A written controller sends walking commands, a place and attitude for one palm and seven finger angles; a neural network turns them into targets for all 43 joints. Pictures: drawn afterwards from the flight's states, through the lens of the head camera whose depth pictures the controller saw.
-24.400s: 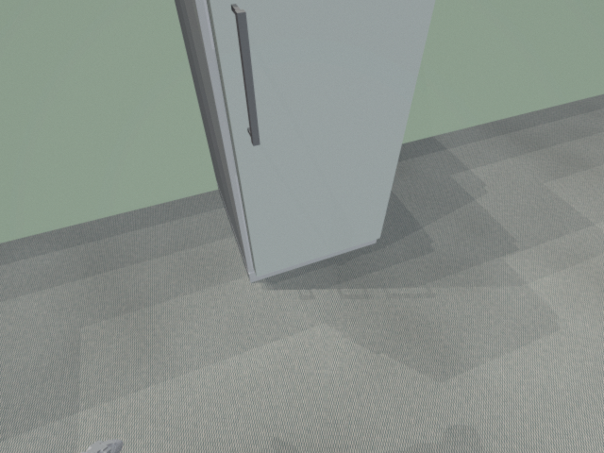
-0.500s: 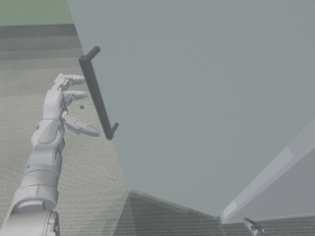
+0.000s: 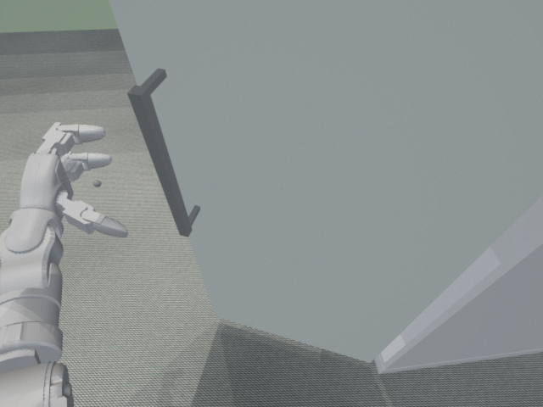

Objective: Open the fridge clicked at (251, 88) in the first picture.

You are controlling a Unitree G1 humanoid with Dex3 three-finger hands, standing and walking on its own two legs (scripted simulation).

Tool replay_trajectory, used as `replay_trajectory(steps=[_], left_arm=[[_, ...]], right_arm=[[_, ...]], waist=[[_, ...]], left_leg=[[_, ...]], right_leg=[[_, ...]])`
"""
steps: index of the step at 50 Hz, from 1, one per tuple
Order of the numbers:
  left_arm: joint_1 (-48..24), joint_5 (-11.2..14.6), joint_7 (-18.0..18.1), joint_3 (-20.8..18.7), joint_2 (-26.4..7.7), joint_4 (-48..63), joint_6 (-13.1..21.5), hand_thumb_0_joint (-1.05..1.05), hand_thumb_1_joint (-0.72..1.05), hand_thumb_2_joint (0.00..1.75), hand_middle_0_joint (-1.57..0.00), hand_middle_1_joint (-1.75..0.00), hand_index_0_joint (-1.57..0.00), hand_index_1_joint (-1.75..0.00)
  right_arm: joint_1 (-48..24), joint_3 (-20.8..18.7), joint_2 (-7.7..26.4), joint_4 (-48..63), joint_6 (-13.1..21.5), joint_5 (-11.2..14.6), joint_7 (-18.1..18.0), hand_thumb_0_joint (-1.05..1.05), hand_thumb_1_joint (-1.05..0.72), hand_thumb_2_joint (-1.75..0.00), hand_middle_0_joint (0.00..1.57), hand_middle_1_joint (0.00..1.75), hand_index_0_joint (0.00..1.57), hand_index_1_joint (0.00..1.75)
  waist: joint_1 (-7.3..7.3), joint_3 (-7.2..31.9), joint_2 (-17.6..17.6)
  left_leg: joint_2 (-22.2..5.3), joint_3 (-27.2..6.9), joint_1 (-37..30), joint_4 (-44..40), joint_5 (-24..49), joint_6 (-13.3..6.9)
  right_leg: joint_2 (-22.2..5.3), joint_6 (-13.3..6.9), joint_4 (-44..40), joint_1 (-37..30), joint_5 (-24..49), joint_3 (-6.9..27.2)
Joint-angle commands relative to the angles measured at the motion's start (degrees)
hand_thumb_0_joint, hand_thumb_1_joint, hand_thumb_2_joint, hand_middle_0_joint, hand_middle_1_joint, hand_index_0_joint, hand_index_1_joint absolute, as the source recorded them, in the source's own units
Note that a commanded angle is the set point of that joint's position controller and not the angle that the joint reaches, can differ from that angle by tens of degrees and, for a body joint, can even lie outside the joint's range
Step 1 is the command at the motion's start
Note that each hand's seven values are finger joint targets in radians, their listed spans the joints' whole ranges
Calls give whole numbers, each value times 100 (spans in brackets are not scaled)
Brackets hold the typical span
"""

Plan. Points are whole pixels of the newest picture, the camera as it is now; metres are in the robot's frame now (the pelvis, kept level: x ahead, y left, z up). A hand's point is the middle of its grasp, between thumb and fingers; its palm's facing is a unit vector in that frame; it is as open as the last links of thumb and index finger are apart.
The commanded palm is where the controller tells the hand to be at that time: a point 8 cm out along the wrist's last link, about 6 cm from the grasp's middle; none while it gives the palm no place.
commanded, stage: slip the hand off the handle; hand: left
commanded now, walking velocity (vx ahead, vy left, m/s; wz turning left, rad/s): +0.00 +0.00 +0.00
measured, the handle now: (174, 168) +0.44 +0.17 +0.11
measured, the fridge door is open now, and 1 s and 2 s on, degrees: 67 67 67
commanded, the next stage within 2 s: draw the hand back to the body in 0.56 s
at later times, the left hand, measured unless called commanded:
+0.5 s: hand (69, 254) +0.27 +0.25 +0.13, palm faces +0.20 -0.96 -0.20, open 14.7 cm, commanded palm +0.24 +0.30 +0.13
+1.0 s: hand (63, 265) +0.25 +0.24 +0.15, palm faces +0.08 -1.00 -0.05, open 14.7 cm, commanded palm +0.20 +0.29 +0.15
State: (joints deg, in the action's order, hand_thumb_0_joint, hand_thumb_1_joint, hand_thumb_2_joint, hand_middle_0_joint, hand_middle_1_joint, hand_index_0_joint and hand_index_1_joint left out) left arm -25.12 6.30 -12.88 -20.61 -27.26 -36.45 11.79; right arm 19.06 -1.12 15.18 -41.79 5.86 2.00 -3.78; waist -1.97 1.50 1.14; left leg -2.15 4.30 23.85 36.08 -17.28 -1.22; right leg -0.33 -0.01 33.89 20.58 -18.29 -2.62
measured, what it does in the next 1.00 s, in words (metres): stands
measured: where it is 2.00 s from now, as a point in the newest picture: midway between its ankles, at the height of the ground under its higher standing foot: outside the picture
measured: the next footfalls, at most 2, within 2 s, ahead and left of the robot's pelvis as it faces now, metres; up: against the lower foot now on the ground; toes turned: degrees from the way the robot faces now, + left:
none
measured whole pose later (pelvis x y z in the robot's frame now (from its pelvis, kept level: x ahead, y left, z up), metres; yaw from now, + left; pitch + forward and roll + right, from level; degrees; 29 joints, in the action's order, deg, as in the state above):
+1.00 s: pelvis -0.01 -0.02 +0.01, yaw +1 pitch -3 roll +0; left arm 0.8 19.7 -21.3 -22.0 -22.8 -6.8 -4.2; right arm 12.7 2.3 15.5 -39.1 14.4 3.6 -7.3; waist 1.6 0.9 2.9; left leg -2.1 3.1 13.2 30.6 -14.2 0.1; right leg 0.0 -1.2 30.3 10.4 -16.8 -3.7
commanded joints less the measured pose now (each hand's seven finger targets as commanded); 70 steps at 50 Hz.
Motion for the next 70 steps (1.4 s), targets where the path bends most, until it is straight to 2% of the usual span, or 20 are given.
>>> replay_trajectory(steps=[1, 6, 8, 11, 17, 28, 34, 35, 37, 38, 40, 41, 45, 54, 59, 60, 61, 62, 66, 70], left_arm=[[-1139, 193, 50, -404, -1328, 1787, 294, 0, -55, 20, -25, -115, -25, -115], [-954, 172, 265, -567, -1447, 2536, 162, 0, -55, 20, -25, -115, -25, -115], [-705, 188, 306, -320, -1101, 2815, 159, 0, -55, 20, -25, -115, -25, -115], [-377, 189, 328, -449, -1229, 3122, 167, 0, -55, 20, -25, -115, -25, -115], [453, 379, 192, -215, -800, 3429, -107, 0, -55, 20, -25, -115, -25, -115], [784, 512, 28, -238, -772, 3902, -107, 0, -55, 20, -25, -115, -25, -115], [-31, 501, -3, -11, -710, 3673, -56, 0, -55, 20, -25, -115, -25, -115], [14, 1385, -568, 68, -415, 3271, -481, 0, -55, 20, -25, -115, -25, -115], [-357, 1566, -1091, -384, -1195, 3597, -843, 0, -55, 20, -25, -115, -25, -115], [-120, 1474, -1142, -576, -1405, 3607, -950, 0, -55, 20, -25, -115, -25, -115], [460, 1338, -1018, -584, -1226, 3675, -1035, 0, -55, 20, -25, -115, -25, -115], [728, 1353, -952, -457, -946, 3582, -1076, 0, -55, 20, -25, -115, -25, -115], [1371, 1456, -828, -698, -904, 3832, -1198, 0, -55, 20, -25, -115, -25, -115], [1683, 1499, -794, -855, -939, 4852, -1312, 0, -55, 20, -25, -115, -25, -115], [1765, 1548, -875, -732, -838, 5146, -1325, 0, -37, 29, -24, -104, -24, -104], [1588, 602, 408, -1022, -1436, 5766, -919, 0, -33, 31, -24, -102, -24, -102], [2229, 495, 927, -473, -474, 5434, -836, 0, -30, 32, -24, -100, -24, -100], [2681, 342, 1270, -355, -280, 5349, -778, 0, -26, 34, -24, -98, -24, -98], [2923, -21, 1902, -347, -424, 6094, -502, 0, -12, 41, -24, -89, -24, -89], [3006, -187, 2133, -364, -447, 6105, -412, 0, 3, 48, -23, -81, -23, -81]], right_arm=[[-197, -284, 887, 846, 325, 46, -51, 0, -90, -90, 20, 30, 20, 30], [-440, -221, 838, 922, 380, 26, -112, 0, -90, -90, 20, 30, 20, 30], [-563, -186, 771, 967, 443, 18, -118, 0, -90, -90, 20, 30, 20, 30], [-649, -165, 776, 939, 506, -5, -152, 0, -90, -90, 20, 30, 20, 30], [-976, -82, 725, 992, 630, 43, -200, 0, -90, -90, 20, 30, 20, 30], [-1352, 50, 662, 979, 822, 26, -344, 0, -90, -90, 20, 30, 20, 30], [-1418, 93, 657, 834, 932, 51, -443, 0, -90, -90, 20, 30, 20, 30], [-1530, 132, 786, 860, 997, 190, -516, 0, -90, -90, 20, 30, 20, 30], [-1632, 155, 815, 916, 1101, 217, -633, 0, -90, -90, 20, 30, 20, 30], [-1609, 167, 778, 957, 1111, 192, -641, 0, -90, -90, 20, 30, 20, 30], [-1584, 188, 711, 1072, 1153, 160, -572, 0, -90, -90, 20, 30, 20, 30], [-1578, 209, 658, 1096, 1165, 166, -535, 0, -90, -90, 20, 30, 20, 30], [-1570, 137, 723, 1226, 1217, 176, -417, 0, -90, -90, 20, 30, 20, 30], [-1595, 132, 718, 1237, 1330, 173, -460, 0, -90, -90, 20, 30, 20, 30], [-1639, 181, 697, 1174, 1407, 183, -515, 0, -90, -90, 20, 30, 20, 30], [-1605, 128, 606, 1094, 1427, -110, -405, 0, -90, -90, 20, 30, 20, 30], [-1682, 134, 555, 979, 1422, -159, -381, 0, -90, -90, 20, 30, 20, 30], [-1613, 120, 545, 918, 1362, -169, -346, 0, -90, -90, 20, 30, 20, 30], [-1636, 32, 574, 891, 1156, -230, -282, 0, -90, -90, 20, 30, 20, 30], [-1720, 16, 536, 817, 989, -259, -295, 0, -90, -90, 20, 30, 20, 30]], waist=[[233, 1777, 201], [244, 1513, 296], [245, 1454, 458], [286, 1490, 495], [355, 1072, 271], [390, 833, 164], [250, 605, 301], [236, 903, 58], [364, 1198, 201], [452, 1201, 351], [546, 1043, 423], [534, 812, 297], [628, 743, -78], [562, 547, 152], [550, 497, 379], [637, -28, 311], [491, -307, 341], [510, -373, 145], [552, 341, 295], [566, 187, 164]], left_leg=[[106, -466, -1240, -367, 1936, 9], [103, -457, -1139, -467, 1634, 15], [95, -459, -1264, -505, 1600, 36], [91, -462, -1314, -523, 1664, 53], [98, -473, -1292, -665, 1397, 73], [191, -413, -1271, -733, 816, 27], [212, -434, -1209, -767, 319, 19], [239, -466, -1368, -808, 359, -26], [255, -492, -1456, -789, 635, -70], [244, -500, -1475, -800, 836, -62], [238, -498, -1458, -844, 1031, -29], [228, -496, -1379, -900, 1024, -13], [210, -431, -1346, -894, 1079, -16], [208, -376, -1520, -933, 1101, -29], [214, -427, -1654, -1034, 1046, -11], [189, -321, -1460, -1074, 905, 65], [177, -313, -1479, -1155, 654, 95], [137, -329, -1502, -1258, 465, 95], [107, -212, -1895, -1430, 751, 28], [83, -192, -2007, -1601, 984, 16]], right_leg=[[217, -114, -250, -416, 1712, 84], [217, -101, -301, -423, 1477, 82], [235, -113, -348, -397, 1373, 56], [225, -120, -358, -515, 1438, 55], [199, -114, -508, -516, 1254, -9], [114, -80, -730, -561, 789, 95], [70, -64, -912, -322, 167, 180], [15, -104, -1052, -813, 297, 334], [-61, -80, -1054, -1115, 617, 459], [-56, -87, -995, -1160, 842, 419], [-21, -96, -927, -1112, 1054, 275], [-3, -93, -930, -1050, 1085, 209], [11, -60, -920, -1089, 1182, 192], [59, -17, -1040, -980, 1149, 210], [104, -36, -1110, -999, 1042, 138], [-24, -50, -1503, -803, 683, 294], [-36, -47, -1584, -682, 410, 164], [-34, -41, -1601, -733, 222, 106], [-25, -63, -1584, -1253, 549, 150], [25, -71, -1668, -1420, 748, 124]])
